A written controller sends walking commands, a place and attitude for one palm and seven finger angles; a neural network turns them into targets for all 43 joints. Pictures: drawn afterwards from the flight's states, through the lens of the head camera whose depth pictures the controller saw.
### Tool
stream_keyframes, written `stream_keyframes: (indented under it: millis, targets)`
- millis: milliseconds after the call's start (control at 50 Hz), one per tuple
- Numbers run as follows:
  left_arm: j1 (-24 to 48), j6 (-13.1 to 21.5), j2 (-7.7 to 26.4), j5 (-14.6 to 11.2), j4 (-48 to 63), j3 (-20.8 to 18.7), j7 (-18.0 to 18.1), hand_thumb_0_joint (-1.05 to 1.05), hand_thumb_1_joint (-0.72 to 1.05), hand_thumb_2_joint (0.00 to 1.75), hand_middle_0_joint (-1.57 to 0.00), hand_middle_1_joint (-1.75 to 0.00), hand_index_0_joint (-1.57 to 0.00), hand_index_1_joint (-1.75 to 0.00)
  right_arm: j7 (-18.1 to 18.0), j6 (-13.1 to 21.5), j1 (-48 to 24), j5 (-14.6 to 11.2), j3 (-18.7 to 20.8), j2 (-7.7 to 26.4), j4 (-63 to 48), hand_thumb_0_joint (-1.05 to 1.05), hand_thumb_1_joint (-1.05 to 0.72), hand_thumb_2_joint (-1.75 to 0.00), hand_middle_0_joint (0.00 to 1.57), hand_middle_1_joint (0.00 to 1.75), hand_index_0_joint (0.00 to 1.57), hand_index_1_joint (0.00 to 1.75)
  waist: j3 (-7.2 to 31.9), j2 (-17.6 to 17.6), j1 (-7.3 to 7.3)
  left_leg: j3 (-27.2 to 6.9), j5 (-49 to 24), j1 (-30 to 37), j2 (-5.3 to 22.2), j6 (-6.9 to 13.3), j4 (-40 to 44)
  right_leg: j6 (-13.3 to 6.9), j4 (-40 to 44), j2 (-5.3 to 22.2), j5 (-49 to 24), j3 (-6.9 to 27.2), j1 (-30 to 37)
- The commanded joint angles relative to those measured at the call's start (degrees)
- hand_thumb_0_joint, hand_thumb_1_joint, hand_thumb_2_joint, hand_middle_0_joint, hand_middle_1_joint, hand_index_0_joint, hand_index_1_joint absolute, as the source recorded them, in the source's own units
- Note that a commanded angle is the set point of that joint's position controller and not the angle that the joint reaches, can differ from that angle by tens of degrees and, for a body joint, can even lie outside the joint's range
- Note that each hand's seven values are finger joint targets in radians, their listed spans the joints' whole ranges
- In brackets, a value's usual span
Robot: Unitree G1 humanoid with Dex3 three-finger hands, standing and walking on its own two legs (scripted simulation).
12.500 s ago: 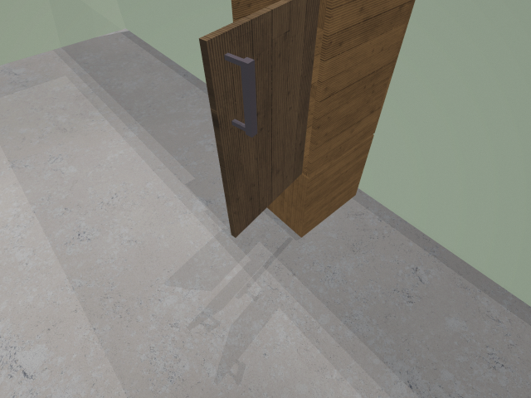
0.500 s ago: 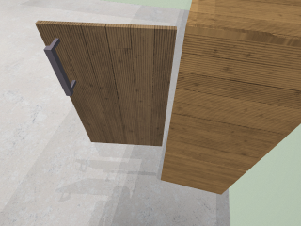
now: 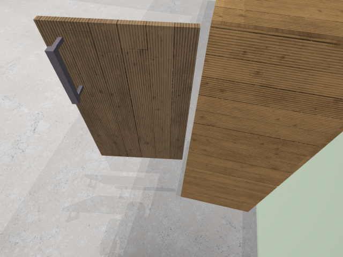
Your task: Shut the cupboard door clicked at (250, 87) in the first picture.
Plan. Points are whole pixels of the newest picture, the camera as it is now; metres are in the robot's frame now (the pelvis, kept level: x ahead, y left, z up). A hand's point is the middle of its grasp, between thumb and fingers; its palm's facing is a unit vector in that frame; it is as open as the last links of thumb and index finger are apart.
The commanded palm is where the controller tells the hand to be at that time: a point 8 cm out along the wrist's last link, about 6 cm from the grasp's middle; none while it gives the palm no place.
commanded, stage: come to a stop and stand still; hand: left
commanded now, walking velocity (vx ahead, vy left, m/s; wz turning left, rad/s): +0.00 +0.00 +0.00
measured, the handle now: (68, 73) +0.50 +0.29 +0.13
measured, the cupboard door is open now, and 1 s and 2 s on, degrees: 100 100 100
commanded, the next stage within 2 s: look again from close up in 0.54 s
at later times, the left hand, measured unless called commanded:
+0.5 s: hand out of the picture -0.02 +0.13 -0.17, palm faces +0.03 -0.99 -0.17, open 7.4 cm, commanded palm none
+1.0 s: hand out of the picture +0.02 +0.18 -0.18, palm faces -0.01 -0.97 -0.24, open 7.4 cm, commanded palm none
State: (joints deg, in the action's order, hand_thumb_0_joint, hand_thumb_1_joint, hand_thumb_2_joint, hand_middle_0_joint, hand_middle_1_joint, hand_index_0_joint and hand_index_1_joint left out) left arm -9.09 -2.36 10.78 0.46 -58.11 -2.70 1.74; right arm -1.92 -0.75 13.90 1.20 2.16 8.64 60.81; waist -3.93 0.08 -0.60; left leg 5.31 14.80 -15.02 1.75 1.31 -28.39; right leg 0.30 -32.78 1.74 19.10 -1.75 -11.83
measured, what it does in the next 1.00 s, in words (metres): steps on the spot: right foot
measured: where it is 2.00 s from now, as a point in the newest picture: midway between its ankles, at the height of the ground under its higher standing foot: outside the picture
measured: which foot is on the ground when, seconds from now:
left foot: down 0.00-1.00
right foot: up 0.00-0.00, down 0.02-1.00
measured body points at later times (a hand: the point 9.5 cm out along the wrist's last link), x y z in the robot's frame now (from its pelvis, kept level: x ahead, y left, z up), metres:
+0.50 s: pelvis -0.01 -0.04 +0.00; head +0.00 -0.03 +0.45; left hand -0.02 +0.18 -0.16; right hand -0.02 -0.25 -0.16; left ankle +0.00 +0.10 -0.74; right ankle -0.06 -0.13 -0.74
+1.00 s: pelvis -0.01 +0.00 -0.01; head -0.01 +0.00 +0.44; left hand +0.02 +0.23 -0.16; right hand +0.02 -0.23 -0.16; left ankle +0.00 +0.10 -0.74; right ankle -0.06 -0.13 -0.74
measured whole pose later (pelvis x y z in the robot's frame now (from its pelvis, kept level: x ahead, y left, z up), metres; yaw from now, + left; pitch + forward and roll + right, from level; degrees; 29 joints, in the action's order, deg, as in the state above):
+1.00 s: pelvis -0.01 +0.00 -0.01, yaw -1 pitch -1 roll +0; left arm -16.0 0.4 10.5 1.0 -60.2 0.5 2.7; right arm -1.2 0.5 15.6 1.1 0.0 10.0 59.7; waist -0.3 -0.2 -0.3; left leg 5.1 16.7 -13.8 1.4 0.9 -31.7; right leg 1.1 -30.3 1.8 21.0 -0.4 -8.1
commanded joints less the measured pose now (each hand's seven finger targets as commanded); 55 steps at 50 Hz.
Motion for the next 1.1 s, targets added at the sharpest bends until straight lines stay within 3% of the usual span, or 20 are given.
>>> stream_keyframes:
  millis: [0,20,40,60,80,140,200,260,600,620,640,660,680,700,740,800,860,920,1020,1080]
  targets:
    - [-3.9,2.6,7.8,0.2,0.4,-0.5,0.4,0.0,0.9,0.9,-0.2,-0.3,-0.2,-0.3,0.4,0.1,3.5,-1.2,1.4,5.2,-1.5,0.0,-0.9,-0.9,0.2,0.3,0.2,0.3,4.7,4.6,-0.86,-3.0,-1.5,0.3,3.0,-2.7,1.3,-4.5,13.7,12.8,-18.4,9.6,4.1]
    - [-3.1,2.6,8.2,0.2,0.2,-0.2,0.4,0.0,0.9,0.9,-0.2,-0.3,-0.2,-0.3,0.8,-0.1,2.3,-0.9,1.0,4.3,-1.5,0.0,-0.9,-0.9,0.2,0.3,0.2,0.3,3.6,4.2,-1.0,-2.8,-3.4,2.8,1.2,-3.1,2.2,-5.2,12.4,12.7,-21.5,9.1,0.5]
    - [-3.3,3.0,7.2,0.2,-0.3,-0.2,0.5,0.0,0.9,0.9,-0.2,-0.3,-0.2,-0.3,0.5,-0.1,2.4,-0.4,0.9,4.6,-0.7,0.0,-0.9,-0.9,0.2,0.3,0.2,0.3,4.7,7.5,-0.93,-2.5,-7.4,4.5,1.9,-3.0,2.1,-4.5,10.6,9.9,-26.0,7.8,1.2]
    - [-3.9,3.2,6.6,0.0,-0.7,0.2,0.5,0.0,0.9,0.9,-0.2,-0.3,-0.2,-0.3,0.4,-0.1,2.4,-0.4,1.0,5.5,-0.3,0.0,-0.9,-0.9,0.2,0.3,0.2,0.3,4.7,9.1,-0.52,-2.5,-9.0,5.4,2.6,-2.7,2.2,-3.7,10.5,9.1,-26.8,6.4,1.4]
    - [-4.2,3.3,5.9,0.0,-1.3,0.5,0.5,0.0,0.9,0.9,-0.2,-0.3,-0.2,-0.3,0.4,0.1,2.9,-0.6,0.9,5.2,0.5,0.0,-0.9,-0.9,0.2,0.3,0.2,0.3,5.0,7.5,-0.62,-2.7,-10.6,6.2,3.2,-2.5,3.2,-3.2,10.5,8.2,-25.8,5.4,1.8]
    - [-5.2,3.2,5.4,-0.2,-2.1,0.9,0.5,0.0,0.9,0.9,-0.2,-0.3,-0.2,-0.3,0.4,0.2,2.6,-0.6,0.8,5.8,1.8,0.0,-0.9,-0.9,0.2,0.3,0.2,0.3,2.9,3.0,-0.4,-3.5,-11.2,7.8,4.4,-2.3,4.2,-2.2,12.2,6.7,-18.0,5.6,-0.3]
    - [-5.6,3.2,4.8,-0.2,-3.0,1.1,0.3,0.0,0.9,0.9,-0.2,-0.3,-0.2,-0.3,0.5,0.0,3.0,-0.5,0.5,5.3,2.9,0.0,-0.9,-0.9,0.2,0.3,0.2,0.3,-0.8,0.9,-0.47,-3.6,-7.7,6.3,4.3,-2.5,5.8,-2.3,14.7,5.9,-10.4,6.1,-1.6]
    - [-6.7,3.2,4.4,-0.2,-3.8,1.3,0.3,0.0,0.9,0.9,-0.2,-0.3,-0.2,-0.3,0.5,0.0,3.0,-0.4,0.3,4.9,3.4,0.0,-0.9,-0.9,0.2,0.3,0.2,0.3,-2.5,1.0,-0.17,-3.7,-5.4,6.4,4.2,-2.4,6.8,-2.3,16.5,5.6,-5.4,6.4,-3.1]
    - [-10.5,3.8,2.3,-0.2,-5.9,1.5,0.5,0.0,0.9,0.9,-0.2,-0.3,-0.2,-0.3,-0.3,0.9,5.5,-0.5,-0.1,3.5,4.7,0.0,-0.9,-0.9,0.2,0.3,0.2,0.3,-0.5,0.0,0.2,-3.5,-11.5,7.0,4.9,-2.5,6.7,-2.1,14.8,5.2,-17.4,4.4,2.3]
    - [-16.2,5.4,3.6,1.2,-6.9,1.7,2.8,0.0,0.9,0.9,-0.2,-0.3,-0.2,-0.3,0.3,2.4,-1.9,-1.0,-0.5,5.0,-0.4,0.0,-0.9,-0.9,0.2,0.3,0.2,0.3,-0.9,0.5,2.78,-1.4,-13.4,2.8,4.4,-2.7,-8.4,0.4,13.6,8.3,-46.2,9.4,-0.6]
    - [-13.0,6.0,6.1,0.9,-3.8,1.2,2.5,0.0,0.9,0.9,-0.2,-0.3,-0.2,-0.3,0.8,1.9,2.3,-0.7,-0.8,1.9,-2.2,0.0,-0.9,-0.9,0.2,0.3,0.2,0.3,2.5,1.0,-1.22,-3.1,2.1,-1.0,2.2,-1.5,-6.6,-2.5,10.2,10.1,-48.2,9.0,4.4]
    - [-11.3,6.1,5.7,0.8,-2.8,1.4,2.2,0.0,0.9,0.9,-0.2,-0.3,-0.2,-0.3,0.8,1.9,4.9,-0.8,-0.7,1.9,-1.7,0.0,-0.9,-0.9,0.2,0.3,0.2,0.3,5.7,2.1,-1.73,-2.7,2.0,0.1,2.2,-1.2,-4.3,-4.0,8.9,8.8,-38.9,7.5,4.7]
    - [-10.5,6.3,4.8,0.7,-2.1,1.3,2.1,0.0,0.9,0.9,-0.2,-0.3,-0.2,-0.3,0.8,2.4,6.6,-0.3,-1.1,1.7,-1.6,0.0,-0.9,-0.9,0.2,0.3,0.2,0.3,8.6,-0.9,-1.61,-3.2,-5.4,3.1,1.9,-1.0,-0.9,-4.7,5.2,7.2,-43.6,5.8,7.1]
    - [-11.7,6.5,4.3,0.3,-1.9,1.4,2.0,0.0,0.9,0.9,-0.2,-0.3,-0.2,-0.3,0.6,2.8,7.3,-0.4,-1.0,3.1,-1.5,0.0,-0.9,-0.9,0.2,0.3,0.2,0.3,9.8,0.0,-1.24,-4.4,-13.8,4.6,3.0,-0.2,-1.9,-3.9,3.9,5.4,-40.2,4.9,6.4]
    - [-12.7,5.6,3.6,0.3,-2.2,1.6,1.8,0.0,0.9,0.9,-0.2,-0.3,-0.2,-0.3,0.2,3.0,6.8,-0.6,-1.0,4.5,-2.0,0.0,-0.9,-0.9,0.2,0.3,0.2,0.3,7.7,-2.3,-0.41,-4.5,-22.1,5.4,4.3,0.2,-3.0,-3.2,4.0,4.2,-32.1,4.0,3.9]
    - [-12.2,4.5,3.3,0.4,-1.7,2.0,1.6,0.0,0.9,0.9,-0.2,-0.3,-0.2,-0.3,0.0,2.5,5.8,-0.5,-1.3,5.0,-2.8,0.0,-0.9,-0.9,0.2,0.3,0.2,0.3,1.4,-1.0,0.06,-5.6,-18.5,2.9,4.4,0.6,-0.7,-2.9,5.5,3.1,-20.4,3.8,0.5]
    - [-11.1,3.6,3.7,0.3,-1.0,2.3,1.2,0.0,0.9,0.9,-0.2,-0.3,-0.2,-0.3,0.3,2.0,4.5,-0.5,-1.3,6.0,-3.3,0.0,-0.9,-0.9,0.2,0.3,0.2,0.3,-2.2,0.1,0.29,-6.6,-8.7,0.7,4.3,0.9,2.8,-2.5,7.7,2.5,-8.4,4.2,-2.2]
    - [-10.8,3.4,4.6,0.3,-0.7,2.4,0.9,0.0,0.9,0.9,-0.2,-0.3,-0.2,-0.3,0.5,1.9,3.6,-0.3,-1.3,6.7,-3.5,0.0,-0.9,-0.9,0.2,0.3,0.2,0.3,-2.8,-1.0,0.58,-6.9,-3.9,0.4,4.0,1.0,5.1,-2.3,8.6,2.5,-3.8,4.5,-2.9]
    - [-10.5,3.2,5.5,0.4,-0.3,2.5,0.6,0.0,0.9,0.9,-0.2,-0.3,-0.2,-0.3,0.7,2.1,3.1,-0.3,-1.3,7.9,-3.5,0.0,-0.9,-0.9,0.2,0.3,0.2,0.3,-1.7,-0.5,0.86,-7.2,-1.4,0.8,4.2,1.2,7.3,-2.0,9.1,2.6,-3.0,4.3,-2.3]
    - [-10.5,3.4,6.1,0.5,-0.2,2.4,0.5,0.0,0.9,0.9,-0.2,-0.3,-0.2,-0.3,0.7,2.4,3.3,-0.5,-1.4,8.2,-3.2,0.0,-0.9,-0.9,0.2,0.3,0.2,0.3,0.2,-0.5,1.01,-6.7,-5.6,2.2,4.4,1.4,7.0,-1.7,9.2,3.0,-6.4,4.2,-0.7]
